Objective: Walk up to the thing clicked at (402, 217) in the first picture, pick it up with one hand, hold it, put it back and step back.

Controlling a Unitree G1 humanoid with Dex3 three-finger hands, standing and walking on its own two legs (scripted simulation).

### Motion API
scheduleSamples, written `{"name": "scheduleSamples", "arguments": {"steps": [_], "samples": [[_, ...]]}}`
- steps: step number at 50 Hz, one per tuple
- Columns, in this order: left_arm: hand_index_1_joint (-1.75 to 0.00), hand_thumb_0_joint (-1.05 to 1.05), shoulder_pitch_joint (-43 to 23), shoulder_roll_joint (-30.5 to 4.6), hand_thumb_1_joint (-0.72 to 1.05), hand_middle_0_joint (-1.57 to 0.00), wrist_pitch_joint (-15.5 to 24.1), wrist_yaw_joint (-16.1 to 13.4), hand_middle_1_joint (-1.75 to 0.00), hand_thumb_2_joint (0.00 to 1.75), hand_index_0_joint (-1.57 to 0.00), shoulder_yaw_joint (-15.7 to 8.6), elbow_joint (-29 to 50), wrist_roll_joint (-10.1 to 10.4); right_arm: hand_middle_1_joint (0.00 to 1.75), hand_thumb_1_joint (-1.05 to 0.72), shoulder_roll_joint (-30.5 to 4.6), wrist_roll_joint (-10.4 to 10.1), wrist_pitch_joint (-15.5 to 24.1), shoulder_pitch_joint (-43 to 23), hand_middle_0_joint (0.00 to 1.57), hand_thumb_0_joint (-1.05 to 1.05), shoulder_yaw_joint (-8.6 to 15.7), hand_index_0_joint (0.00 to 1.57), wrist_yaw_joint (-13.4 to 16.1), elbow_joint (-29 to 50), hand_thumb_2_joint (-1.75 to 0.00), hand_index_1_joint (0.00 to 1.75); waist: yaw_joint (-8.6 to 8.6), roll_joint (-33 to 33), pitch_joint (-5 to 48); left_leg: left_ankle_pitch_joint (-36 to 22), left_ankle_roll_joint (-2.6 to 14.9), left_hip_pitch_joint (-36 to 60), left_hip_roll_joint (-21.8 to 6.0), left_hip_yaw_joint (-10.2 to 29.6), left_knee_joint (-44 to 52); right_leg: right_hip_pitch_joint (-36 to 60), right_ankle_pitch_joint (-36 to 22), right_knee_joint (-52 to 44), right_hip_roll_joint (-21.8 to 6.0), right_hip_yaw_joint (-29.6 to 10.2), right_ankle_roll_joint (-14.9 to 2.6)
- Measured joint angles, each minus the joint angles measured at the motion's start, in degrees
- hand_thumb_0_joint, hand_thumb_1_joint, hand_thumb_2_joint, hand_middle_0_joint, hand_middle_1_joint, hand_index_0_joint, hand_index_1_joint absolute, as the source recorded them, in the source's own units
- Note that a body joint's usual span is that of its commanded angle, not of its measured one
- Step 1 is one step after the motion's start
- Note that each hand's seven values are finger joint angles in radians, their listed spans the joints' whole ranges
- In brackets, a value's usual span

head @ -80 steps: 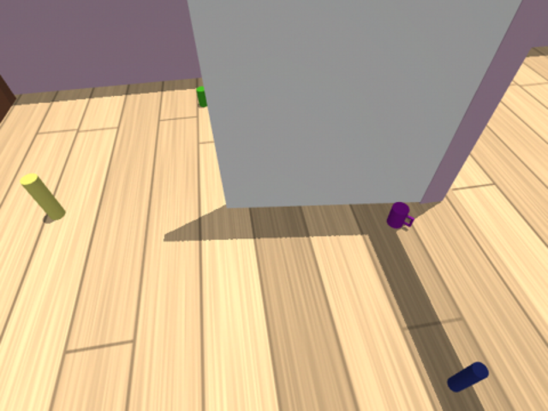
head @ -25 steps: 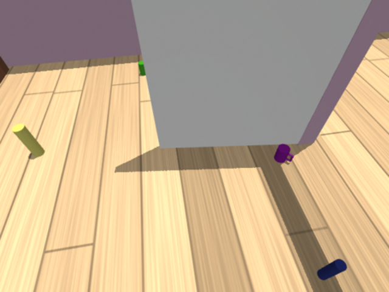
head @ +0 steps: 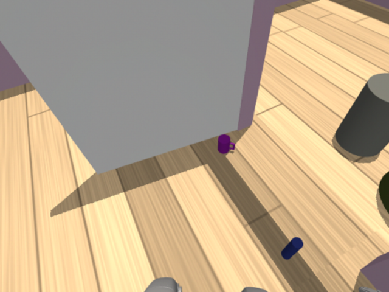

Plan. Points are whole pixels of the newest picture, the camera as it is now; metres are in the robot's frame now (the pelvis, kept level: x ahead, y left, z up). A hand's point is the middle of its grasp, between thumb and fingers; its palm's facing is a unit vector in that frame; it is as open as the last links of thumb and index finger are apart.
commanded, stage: walk up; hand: left
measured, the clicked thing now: (226, 144) +1.01 -0.08 -0.70
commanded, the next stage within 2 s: none
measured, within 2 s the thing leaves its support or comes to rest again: neither
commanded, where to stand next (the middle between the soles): +0.58 -0.16 m, yaw -20 degrees
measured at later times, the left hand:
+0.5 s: hand (146, 188) +0.38 +0.19 -0.12, palm faces -0.32 -0.87 -0.37, open 7.4 cm
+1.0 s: hand (167, 159) +0.50 +0.15 -0.15, palm faces -0.36 -0.86 -0.36, open 7.4 cm
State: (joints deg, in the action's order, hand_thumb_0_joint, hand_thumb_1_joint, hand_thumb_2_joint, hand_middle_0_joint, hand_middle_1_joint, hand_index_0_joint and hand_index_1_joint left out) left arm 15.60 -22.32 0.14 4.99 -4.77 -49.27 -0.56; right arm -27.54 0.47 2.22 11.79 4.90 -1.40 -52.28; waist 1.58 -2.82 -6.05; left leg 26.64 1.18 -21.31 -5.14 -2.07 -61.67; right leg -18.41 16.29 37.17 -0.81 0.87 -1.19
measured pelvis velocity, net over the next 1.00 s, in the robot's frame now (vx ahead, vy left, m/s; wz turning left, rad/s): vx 0.38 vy -0.09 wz -0.36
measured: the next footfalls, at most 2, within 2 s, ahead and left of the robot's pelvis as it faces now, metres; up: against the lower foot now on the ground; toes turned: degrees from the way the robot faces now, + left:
left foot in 0.18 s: +0.20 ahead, +0.11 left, +0.00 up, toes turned -1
right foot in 0.52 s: +0.32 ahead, -0.22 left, +0.00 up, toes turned -17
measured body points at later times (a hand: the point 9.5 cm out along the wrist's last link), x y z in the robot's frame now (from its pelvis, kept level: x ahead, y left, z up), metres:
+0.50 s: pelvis +0.20 -0.05 +0.01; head +0.23 -0.06 +0.45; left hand +0.40 +0.23 -0.09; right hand +0.11 -0.38 -0.09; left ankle +0.16 +0.11 -0.72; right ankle +0.27 -0.21 -0.71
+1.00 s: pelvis +0.38 -0.09 -0.01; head +0.39 -0.09 +0.44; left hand +0.52 +0.19 -0.13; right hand +0.34 -0.43 -0.10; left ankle +0.49 -0.01 -0.72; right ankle +0.29 -0.20 -0.69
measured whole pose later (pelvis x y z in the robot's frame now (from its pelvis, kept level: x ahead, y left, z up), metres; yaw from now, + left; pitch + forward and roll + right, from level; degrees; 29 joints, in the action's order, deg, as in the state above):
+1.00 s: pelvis +0.38 -0.09 -0.01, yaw -21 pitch -3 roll +0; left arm 20.7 -24.3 2.2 1.8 -2.6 -49.0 -0.4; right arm -23.2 1.5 5.6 17.2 3.4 -3.0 -46.1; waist 0.6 2.3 -4.0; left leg 14.0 1.5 -22.1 -2.7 -5.6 -38.8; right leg -19.0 27.3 56.8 1.8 -4.4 -2.5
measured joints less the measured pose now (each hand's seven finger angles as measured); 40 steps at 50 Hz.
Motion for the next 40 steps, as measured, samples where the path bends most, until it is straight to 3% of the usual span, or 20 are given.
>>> {"name": "scheduleSamples", "arguments": {"steps": [4, 7, 9, 12, 16, 18, 21, 26, 27, 28, 30, 32, 35, 40], "samples": [[-0.30, 0.01, 2.07, 0.67, 0.90, -0.20, 0.10, -0.14, -0.30, 0.90, -0.21, 0.91, 0.87, -0.31, 0.30, -0.91, 2.19, 0.47, 1.14, 1.62, 0.20, 0.01, -0.95, 0.20, -1.07, 2.14, -0.90, 0.30, 0.18, 0.89, 0.77, -1.91, -0.08, -3.11, 1.09, -0.64, 11.81, 3.68, 0.27, -3.84, 1.95, -1.60, -0.59], [-0.30, 0.01, 2.93, 0.26, 0.90, -0.20, 0.17, -0.12, -0.30, 0.90, -0.21, 1.17, 1.64, -0.43, 0.30, -0.91, 3.43, 0.94, 1.92, 3.58, 0.20, 0.01, -1.17, 0.20, -1.29, 2.88, -0.90, 0.30, 0.14, 2.13, 1.39, -6.84, -0.10, -2.35, 1.78, -1.07, 20.36, 5.25, 2.66, -3.05, 2.83, -2.87, -0.31], [-0.30, 0.01, 3.62, -0.30, 0.90, -0.20, -0.04, -0.39, -0.30, 0.90, -0.21, 1.13, 2.10, -0.52, 0.30, -0.91, 3.57, 1.52, 3.27, 5.41, 0.20, 0.01, -1.13, 0.20, -1.04, 3.78, -0.90, 0.30, -0.43, 3.51, 2.27, -12.51, -0.20, -0.26, 2.54, -1.85, 24.80, 3.83, 6.83, 2.62, 2.98, -4.63, -1.02], [-0.30, 0.01, 2.61, -1.14, 0.90, -0.20, -0.61, -1.43, -0.30, 0.90, -0.21, 1.14, 0.72, -0.81, 0.30, -0.91, 4.37, 1.34, 4.26, 6.84, 0.20, 0.01, -1.23, 0.20, -0.20, 3.86, -0.90, 0.30, -2.35, 6.38, 2.53, -9.97, -0.42, 1.48, 2.82, -4.54, 22.72, -2.84, 8.46, 19.65, 4.13, -8.02, -1.72], [-0.30, 0.01, 0.70, -2.34, 0.91, -0.20, 0.29, -0.85, -0.30, 0.90, -0.21, 1.03, 0.13, -0.44, 0.30, -0.91, 4.77, 0.94, 4.01, 9.08, 0.20, 0.01, -1.61, 0.20, 0.05, 2.92, -0.90, 0.30, -3.88, 7.73, 2.39, -9.68, -0.72, 8.06, 2.16, -6.43, 29.10, -8.87, 3.08, 24.33, 1.53, -5.37, -0.05], [-0.30, 0.01, -0.26, -2.78, 0.91, -0.20, 0.58, -0.37, -0.30, 0.90, -0.21, 0.75, 0.43, -0.19, 0.30, -0.90, 4.35, 1.10, 4.12, 10.25, 0.20, 0.01, -1.66, 0.20, -0.07, 2.92, -0.90, 0.30, -4.40, 7.45, 2.05, -9.87, -1.12, 10.99, 1.60, -7.08, 32.24, -10.38, 1.76, 20.67, -0.26, -4.42, 0.84], [-0.30, 0.01, -2.05, -3.18, 0.91, -0.20, 0.53, 0.23, -0.30, 0.90, -0.20, 0.50, 1.34, 0.00, 0.30, -0.90, 3.19, 1.15, 4.14, 11.53, 0.20, 0.01, -1.55, 0.20, -0.22, 3.34, -0.90, 0.30, -4.90, 6.37, 0.99, -9.02, -2.10, 14.40, 0.47, -8.07, 34.64, -10.76, 0.31, 11.98, -2.59, -2.99, 0.80], [-0.30, 0.01, -4.55, -3.34, 0.91, -0.20, 0.99, 0.55, -0.30, 0.90, -0.20, 0.30, 2.10, -0.02, 0.30, -0.90, 1.06, 0.91, 2.68, 12.53, 0.20, 0.01, -1.14, 0.20, -0.31, 4.18, -0.90, 0.30, -5.61, 4.03, 0.42, -2.45, -4.15, 17.18, -2.28, -9.38, 29.91, -6.01, -4.11, -1.70, -2.91, 0.28, -1.02], [-0.30, 0.01, -5.07, -3.13, 0.91, -0.20, 1.47, 0.32, -0.30, 0.90, -0.20, 0.15, 2.10, 0.02, 0.30, -0.90, 0.70, 0.76, 2.24, 12.47, 0.20, 0.01, -1.07, 0.20, -0.18, 4.17, -0.90, 0.30, -5.59, 2.93, 0.12, -0.33, -3.47, 16.58, -3.76, -8.87, 25.88, -5.04, -6.54, -1.89, -1.84, 0.84, -0.62], [-0.30, 0.01, -5.56, -2.81, 0.91, -0.20, 2.01, -0.09, -0.30, 0.90, -0.20, -0.01, 2.33, -0.04, 0.30, -0.90, 0.68, 0.57, 1.60, 11.87, 0.20, 0.01, -1.05, 0.20, 0.04, 3.91, -0.90, 0.30, -5.48, 1.83, -0.51, 0.09, -1.84, 14.78, -5.08, -6.87, 19.75, -4.77, -5.33, 0.12, -0.73, 1.44, -0.30], [-0.30, 0.01, -5.48, -2.36, 0.91, -0.20, 2.84, -0.78, -0.30, 0.90, -0.20, 0.18, 3.21, 0.50, 0.30, -0.91, 1.45, 0.15, 0.33, 9.92, 0.20, 0.01, -1.55, 0.20, 0.25, 3.26, -0.90, 0.30, -4.45, 2.11, -0.89, 0.76, -0.47, 9.28, -3.02, -1.63, 5.90, -4.28, -2.24, 2.76, -0.11, 0.66, -0.47], [-0.30, 0.01, -4.88, -1.18, 0.91, -0.20, 2.93, -1.32, -0.30, 0.90, -0.20, 0.90, 3.58, 1.30, 0.30, -0.91, 1.73, -0.24, 0.03, 8.16, 0.20, 0.01, -1.99, 0.20, 0.22, 3.21, -0.90, 0.30, -3.51, 1.79, -0.90, -0.72, 0.24, 4.05, -1.25, 0.76, -2.20, -2.12, -1.48, 1.41, 0.32, -0.10, -0.81], [-0.30, 0.01, -2.75, 0.33, 0.90, -0.20, 3.14, -1.87, -0.30, 0.90, -0.21, 1.91, 3.72, 1.38, 0.30, -0.91, 1.96, -0.14, 0.55, 6.27, 0.20, 0.01, -2.30, 0.20, -0.18, 4.28, -0.90, 0.30, -2.30, 0.80, -0.11, -3.94, 0.28, -1.79, -1.02, 1.45, -1.11, 0.89, -1.69, -2.04, 1.32, -1.23, -0.91], [-0.30, 0.01, 1.15, 0.87, 0.90, -0.20, 3.46, -2.01, -0.30, 0.90, -0.21, 2.53, 3.50, 0.53, 0.30, -0.91, 2.68, 0.74, 0.82, 4.79, 0.20, 0.01, -2.01, 0.20, -1.26, 5.36, -0.90, 0.30, -1.05, 0.03, 1.12, -7.67, -0.79, -6.47, -1.32, 0.99, 10.36, 4.32, 0.09, -4.34, 2.83, -2.11, -1.15]]}}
